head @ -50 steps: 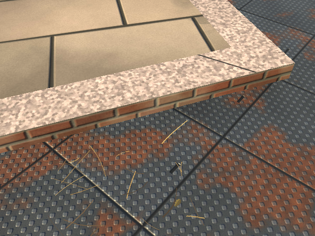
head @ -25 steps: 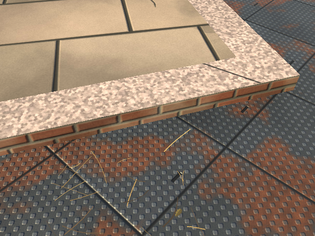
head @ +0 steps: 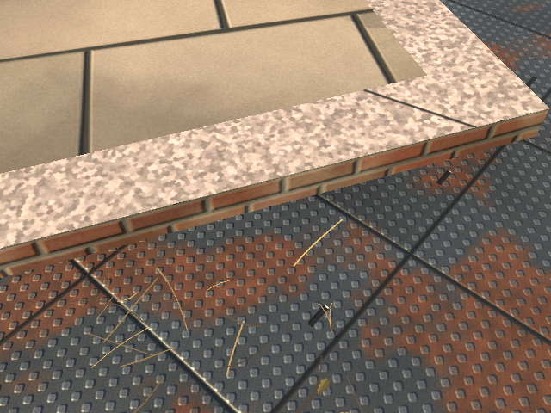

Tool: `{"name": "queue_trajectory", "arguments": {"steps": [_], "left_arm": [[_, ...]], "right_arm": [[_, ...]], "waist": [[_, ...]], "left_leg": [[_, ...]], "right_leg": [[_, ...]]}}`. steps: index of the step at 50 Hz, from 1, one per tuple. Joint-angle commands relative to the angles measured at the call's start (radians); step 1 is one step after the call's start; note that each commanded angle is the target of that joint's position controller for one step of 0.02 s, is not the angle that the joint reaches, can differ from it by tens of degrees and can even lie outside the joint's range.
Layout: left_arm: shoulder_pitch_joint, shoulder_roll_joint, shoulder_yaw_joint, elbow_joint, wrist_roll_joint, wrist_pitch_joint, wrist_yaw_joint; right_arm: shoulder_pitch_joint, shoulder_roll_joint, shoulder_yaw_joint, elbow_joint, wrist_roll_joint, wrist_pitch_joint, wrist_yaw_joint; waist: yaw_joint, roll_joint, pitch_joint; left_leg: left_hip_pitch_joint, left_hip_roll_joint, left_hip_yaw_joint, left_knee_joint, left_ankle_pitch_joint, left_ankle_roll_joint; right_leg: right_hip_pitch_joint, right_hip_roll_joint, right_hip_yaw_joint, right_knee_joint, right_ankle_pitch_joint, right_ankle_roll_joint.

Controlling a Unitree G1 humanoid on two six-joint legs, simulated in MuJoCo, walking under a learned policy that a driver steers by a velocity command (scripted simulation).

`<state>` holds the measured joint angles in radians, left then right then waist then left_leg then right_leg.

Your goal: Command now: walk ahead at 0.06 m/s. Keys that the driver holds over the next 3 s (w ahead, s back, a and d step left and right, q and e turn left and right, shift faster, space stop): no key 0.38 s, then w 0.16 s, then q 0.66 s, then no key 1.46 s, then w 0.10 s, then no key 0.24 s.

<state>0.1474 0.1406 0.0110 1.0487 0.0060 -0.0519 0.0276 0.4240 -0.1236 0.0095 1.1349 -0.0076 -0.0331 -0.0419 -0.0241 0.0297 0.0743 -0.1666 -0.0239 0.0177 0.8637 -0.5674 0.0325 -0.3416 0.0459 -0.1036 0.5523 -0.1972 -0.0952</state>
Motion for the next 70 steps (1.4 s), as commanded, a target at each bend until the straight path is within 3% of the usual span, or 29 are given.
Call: {"name": "queue_trajectory", "arguments": {"steps": [1, 4, 6, 9, 10, 12, 19, 23, 26, 28, 30, 32, 33, 34, 35, 36, 37, 38, 41, 49, 55, 56, 57, 58, 59, 61, 64, 66, 70], "left_arm": [[0.09, 0.087, 0.003, 0.001, 0.005, 0.013, 0.014], [0.085, 0.084, -0.003, 0.011, 0.019, 0.02, 0.022], [0.092, 0.102, 0.0, 0.016, 0.006, 0.022, 0.018], [0.095, 0.104, 0.007, 0.018, -0.011, 0.035, 0.009], [0.116, 0.086, 0.008, 0.019, -0.016, 0.046, 0.006], [0.161, 0.049, 0.0, 0.042, -0.003, 0.049, 0.005], [0.204, 0.055, -0.003, 0.076, 0.0, 0.03, 0.009], [0.202, 0.063, 0.009, 0.065, 0.01, 0.038, 0.002], [0.116, 0.028, 0.005, 0.003, 0.033, 0.023, -0.018], [0.075, 0.055, 0.015, -0.033, 0.027, 0.002, -0.024], [0.115, 0.049, 0.018, -0.036, 0.013, -0.023, -0.021], [0.223, 0.031, 0.021, -0.006, -0.005, -0.035, -0.01], [0.27, 0.061, 0.034, 0.001, -0.006, -0.035, 0.0], [0.338, 0.143, 0.055, -0.007, 0.011, -0.037, 0.012], [0.408, 0.264, 0.084, -0.018, 0.007, -0.024, 0.02], [0.415, 0.223, 0.075, -0.01, 0.006, -0.01, 0.026], [0.358, 0.174, 0.063, -0.031, 0.006, -0.007, 0.027], [0.291, 0.156, 0.057, -0.055, 0.009, -0.007, 0.031], [0.224, 0.123, 0.042, -0.085, 0.018, -0.009, 0.042], [0.205, 0.17, 0.053, -0.114, 0.02, 0.004, 0.041], [0.18, 0.222, 0.083, -0.144, 0.026, 0.035, 0.021], [0.19, 0.225, 0.087, -0.141, 0.028, 0.041, 0.017], [0.217, 0.206, 0.086, -0.155, 0.026, 0.048, 0.01], [0.174, 0.125, 0.064, -0.234, 0.01, 0.055, 0.007], [0.109, 0.168, 0.071, -0.236, 0.023, 0.071, 0.01], [0.1, 0.152, 0.069, -0.232, 0.004, 0.066, 0.007], [0.154, 0.164, 0.076, -0.204, 0.033, 0.074, 0.002], [0.168, 0.145, 0.071, -0.201, 0.023, 0.087, -0.002], [0.119, 0.141, 0.064, -0.215, 0.018, 0.103, 0.001]], "right_arm": [[0.055, -0.041, -0.015, -0.02, -0.026, 0.028, 0.005], [0.092, -0.016, -0.008, 0.005, -0.014, 0.048, 0.0], [0.111, -0.016, -0.008, 0.024, -0.006, 0.056, -0.005], [0.049, -0.05, -0.007, -0.001, -0.032, 0.052, -0.001], [0.015, -0.082, -0.011, -0.01, -0.024, 0.047, 0.0], [-0.026, -0.064, -0.007, -0.01, -0.009, 0.03, 0.0], [-0.015, -0.058, -0.01, -0.003, -0.003, 0.009, -0.003], [0.033, -0.119, -0.039, -0.001, -0.009, 0.021, 0.001], [0.105, -0.157, -0.064, 0.007, -0.009, 0.022, 0.003], [0.104, -0.14, -0.064, 0.005, -0.021, 0.009, 0.005], [0.065, -0.128, -0.059, -0.003, -0.022, -0.003, 0.004], [-0.004, -0.135, -0.06, -0.023, -0.01, -0.003, 0.006], [-0.029, -0.134, -0.061, -0.043, -0.009, -0.006, 0.008], [-0.051, -0.106, -0.053, -0.075, -0.003, -0.015, 0.01], [-0.029, -0.048, -0.043, -0.112, 0.01, -0.012, 0.004], [-0.037, -0.103, -0.063, -0.116, -0.014, 0.004, 0.0], [-0.041, -0.09, -0.067, -0.111, -0.025, 0.013, 0.006], [-0.048, -0.059, -0.065, -0.112, -0.024, 0.018, 0.013], [-0.05, -0.066, -0.079, -0.129, -0.024, 0.038, 0.027], [-0.234, -0.067, -0.075, -0.257, -0.019, 0.077, 0.056], [-0.268, -0.11, -0.086, -0.326, -0.018, 0.076, 0.07], [-0.229, -0.123, -0.091, -0.322, -0.02, 0.063, 0.066], [-0.166, -0.214, -0.115, -0.317, -0.032, 0.044, 0.055], [-0.141, -0.353, -0.148, -0.341, -0.025, 0.042, 0.047], [-0.067, -0.327, -0.15, -0.308, 0.0, 0.049, 0.042], [-0.192, -0.242, -0.122, -0.331, -0.003, 0.061, 0.026], [-0.274, -0.179, -0.097, -0.363, -0.005, 0.051, 0.021], [-0.239, -0.196, -0.097, -0.351, -0.009, 0.035, 0.027], [-0.202, -0.206, -0.09, -0.332, -0.017, 0.033, 0.026]], "waist": [[0.013, -0.091, -0.037], [-0.018, -0.119, -0.045], [-0.029, -0.097, -0.078], [-0.014, -0.068, -0.001], [0.015, -0.013, 0.065], [0.038, 0.05, 0.078], [0.033, -0.013, 0.006], [0.011, 0.052, 0.044], [-0.032, 0.121, 0.162], [-0.03, 0.079, 0.166], [0.009, 0.058, 0.118], [0.072, 0.045, 0.051], [0.09, 0.026, 0.017], [0.116, -0.076, -0.043], [0.134, -0.287, -0.106], [0.112, -0.223, -0.117], [0.079, -0.113, -0.073], [0.052, -0.069, -0.043], [0.004, -0.103, -0.05], [0.007, -0.16, -0.075], [0.019, -0.118, -0.081], [-0.006, -0.064, -0.104], [-0.029, 0.117, -0.151], [-0.034, 0.309, -0.155], [-0.065, 0.117, -0.175], [0.002, 0.035, -0.078], [0.046, 0.038, -0.12], [0.048, 0.014, -0.143], [0.019, 0.067, -0.111]], "left_leg": [[-0.121, 0.051, -0.056, 0.088, -0.019, -0.013], [-0.031, 0.035, -0.012, -0.147, 0.06, -0.031], [0.041, 0.031, 0.006, -0.271, 0.198, -0.03], [0.103, 0.096, -0.07, -0.483, 0.356, -0.012], [-0.035, 0.115, -0.106, -0.512, 0.237, 0.003], [-0.15, 0.127, -0.124, -0.573, 0.215, 0.005], [-0.029, 0.124, -0.103, -0.571, 0.393, 0.015], [-0.044, 0.131, -0.174, -0.616, -0.076, 0.085], [-0.008, 0.316, -0.396, -0.751, -0.246, 0.195], [0.043, 0.339, -0.411, -0.742, -0.029, 0.219], [0.085, 0.287, -0.314, -0.641, 0.373, 0.191], [-0.019, 0.204, -0.203, -0.511, 0.608, 0.129], [-0.111, 0.159, -0.169, -0.436, 0.601, 0.09], [-0.215, 0.082, -0.096, -0.268, 0.489, 0.041], [-0.369, -0.058, 0.05, 0.013, 0.071, -0.003], [-0.379, -0.013, 0.01, 0.209, -0.084, 0.001], [-0.385, 0.019, -0.024, 0.3, -0.035, 0.006], [-0.384, 0.043, -0.032, 0.321, 0.034, 0.006], [-0.353, 0.048, 0.0, 0.285, 0.168, -0.006], [-0.293, 0.041, 0.068, -0.036, 0.272, 0.008], [-0.163, 0.031, 0.107, -0.228, 0.228, 0.053], [-0.066, 0.022, 0.083, -0.334, 0.32, 0.066], [0.063, 0.143, -0.128, -0.488, 0.457, 0.11], [0.145, 0.434, -0.562, -0.572, 0.787, 0.297], [0.121, 0.425, -0.52, -0.562, 0.775, 0.351], [0.014, 0.316, -0.349, -0.58, 0.647, 0.284], [-0.004, 0.221, -0.221, -0.571, 0.768, 0.223], [0.008, 0.216, -0.203, -0.571, 0.791, 0.218], [0.006, 0.213, -0.226, -0.616, 0.553, 0.209]], "right_leg": [[0.084, -0.326, 0.331, -0.283, 0.376, -0.179], [0.052, -0.238, 0.236, -0.296, 0.262, -0.105], [0.042, -0.227, 0.229, -0.289, 0.121, -0.083], [-0.084, -0.172, 0.224, -0.317, -0.27, 0.02], [-0.04, -0.128, 0.191, -0.321, -0.232, 0.041], [0.134, -0.116, 0.166, -0.247, -0.044, 0.043], [0.185, -0.133, 0.164, -0.227, 0.096, 0.039], [0.06, -0.04, 0.086, -0.089, -0.278, 0.019], [-0.168, -0.043, 0.02, 0.138, -0.23, 0.018], [-0.239, -0.08, 0.056, 0.21, -0.228, 0.016], [-0.177, -0.078, 0.053, 0.118, -0.213, 0.027], [0.088, -0.021, 0.002, -0.062, -0.025, 0.036], [0.239, -0.034, 0.03, -0.098, 0.051, 0.044], [0.383, -0.178, 0.18, -0.16, 0.135, 0.029], [0.477, -0.411, 0.431, -0.231, 0.395, -0.089], [0.408, -0.484, 0.474, -0.215, 0.538, -0.158], [0.342, -0.453, 0.391, -0.205, 0.569, -0.159], [0.282, -0.418, 0.304, -0.216, 0.582, -0.139], [0.228, -0.337, 0.135, -0.229, 0.63, -0.094], [0.212, -0.349, -0.013, -0.186, 0.601, -0.104], [0.185, -0.394, -0.032, -0.055, 0.363, -0.063], [0.142, -0.367, -0.068, 0.053, 0.306, -0.021], [0.031, -0.281, -0.134, 0.3, 0.128, 0.046], [-0.259, -0.059, -0.118, 0.542, -0.475, 0.114], [-0.255, -0.079, 0.062, 0.657, -0.477, 0.116], [-0.264, -0.111, 0.106, 0.631, -0.304, 0.11], [-0.175, -0.094, 0.098, 0.58, -0.186, 0.101], [-0.144, -0.088, 0.101, 0.53, -0.178, 0.106], [-0.116, -0.086, 0.108, 0.359, -0.185, 0.116]]}}
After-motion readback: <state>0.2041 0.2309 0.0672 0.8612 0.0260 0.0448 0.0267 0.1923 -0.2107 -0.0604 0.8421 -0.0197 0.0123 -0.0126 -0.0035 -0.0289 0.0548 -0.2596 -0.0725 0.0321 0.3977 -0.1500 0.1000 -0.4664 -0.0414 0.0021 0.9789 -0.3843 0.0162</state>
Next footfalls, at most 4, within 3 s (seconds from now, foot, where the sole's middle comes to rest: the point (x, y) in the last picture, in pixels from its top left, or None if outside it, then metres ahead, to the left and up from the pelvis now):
0.18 left None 0.05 0.12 -0.76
1.14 left None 0.20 0.11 -0.76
1.60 right None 0.23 -0.09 -0.76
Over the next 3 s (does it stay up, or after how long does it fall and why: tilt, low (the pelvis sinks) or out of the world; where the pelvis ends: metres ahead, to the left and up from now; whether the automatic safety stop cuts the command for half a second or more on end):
stays up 0.24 0.02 0.01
